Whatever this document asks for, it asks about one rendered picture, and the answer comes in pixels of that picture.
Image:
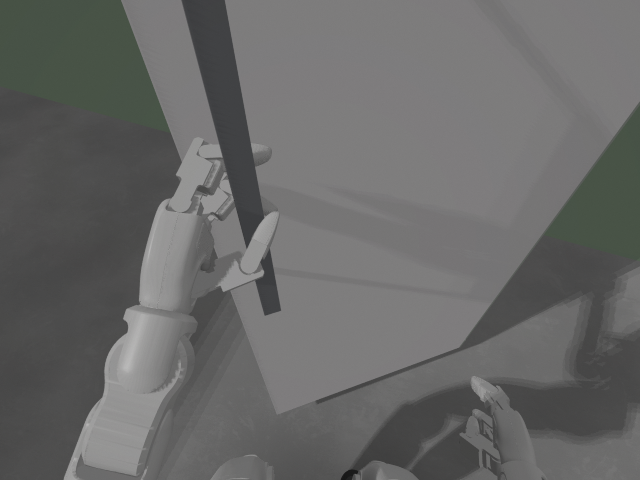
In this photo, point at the robot left thigh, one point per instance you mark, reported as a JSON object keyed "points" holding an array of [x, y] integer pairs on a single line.
{"points": [[245, 468]]}

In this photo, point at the right robot shin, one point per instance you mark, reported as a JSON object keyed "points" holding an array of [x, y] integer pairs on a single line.
{"points": [[372, 462]]}

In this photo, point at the left robot forearm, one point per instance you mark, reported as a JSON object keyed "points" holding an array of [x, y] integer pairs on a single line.
{"points": [[127, 432]]}

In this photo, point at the fridge door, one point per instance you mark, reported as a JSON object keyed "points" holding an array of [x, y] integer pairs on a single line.
{"points": [[420, 148]]}

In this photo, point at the robot right hand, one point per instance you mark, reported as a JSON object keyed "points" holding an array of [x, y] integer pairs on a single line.
{"points": [[507, 438]]}

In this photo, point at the robot left hand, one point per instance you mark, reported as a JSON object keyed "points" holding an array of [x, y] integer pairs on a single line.
{"points": [[180, 238]]}

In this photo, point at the handle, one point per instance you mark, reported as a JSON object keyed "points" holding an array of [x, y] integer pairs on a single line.
{"points": [[211, 37]]}

